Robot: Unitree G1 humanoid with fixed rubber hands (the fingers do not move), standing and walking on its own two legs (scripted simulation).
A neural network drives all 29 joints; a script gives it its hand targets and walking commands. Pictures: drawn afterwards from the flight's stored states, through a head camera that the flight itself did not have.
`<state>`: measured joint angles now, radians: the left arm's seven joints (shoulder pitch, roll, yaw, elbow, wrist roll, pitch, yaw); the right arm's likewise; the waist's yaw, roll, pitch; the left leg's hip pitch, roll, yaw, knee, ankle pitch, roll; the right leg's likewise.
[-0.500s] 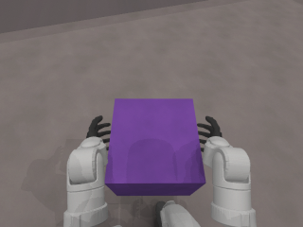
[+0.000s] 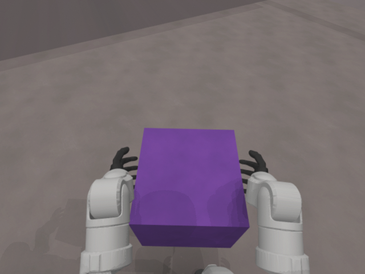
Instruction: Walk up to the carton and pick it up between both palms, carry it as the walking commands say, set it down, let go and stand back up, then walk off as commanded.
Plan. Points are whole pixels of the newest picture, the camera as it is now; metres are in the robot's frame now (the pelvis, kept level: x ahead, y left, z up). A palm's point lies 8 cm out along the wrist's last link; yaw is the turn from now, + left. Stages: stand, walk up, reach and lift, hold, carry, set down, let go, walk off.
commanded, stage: carry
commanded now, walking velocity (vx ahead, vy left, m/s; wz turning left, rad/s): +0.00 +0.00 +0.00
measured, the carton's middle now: (187, 188) +0.31 -0.02 +0.00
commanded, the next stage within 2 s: none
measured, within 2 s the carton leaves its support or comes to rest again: neither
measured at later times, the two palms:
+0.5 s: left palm (117, 249) +0.16 +0.11 +0.08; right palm (292, 249) +0.14 -0.18 +0.09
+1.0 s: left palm out of the picture +0.07 +0.12 +0.09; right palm out of the picture +0.06 -0.17 +0.09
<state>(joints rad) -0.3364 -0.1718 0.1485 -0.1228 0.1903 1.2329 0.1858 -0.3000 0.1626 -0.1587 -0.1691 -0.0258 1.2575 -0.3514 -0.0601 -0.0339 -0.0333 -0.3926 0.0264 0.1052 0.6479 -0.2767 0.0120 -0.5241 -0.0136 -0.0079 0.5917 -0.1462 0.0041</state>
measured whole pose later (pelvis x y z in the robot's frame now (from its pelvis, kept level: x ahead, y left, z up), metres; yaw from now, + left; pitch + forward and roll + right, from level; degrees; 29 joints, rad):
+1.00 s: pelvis -0.22 -0.03 +0.00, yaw -1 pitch -1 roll +0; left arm -0.31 -0.16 0.16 -0.13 0.14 1.24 0.24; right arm -0.32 0.17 -0.15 -0.11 -0.09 1.25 -0.29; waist 0.01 -0.02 -0.05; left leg -0.41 0.01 0.08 0.60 -0.19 0.03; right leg -0.46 -0.01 -0.11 0.55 -0.14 -0.05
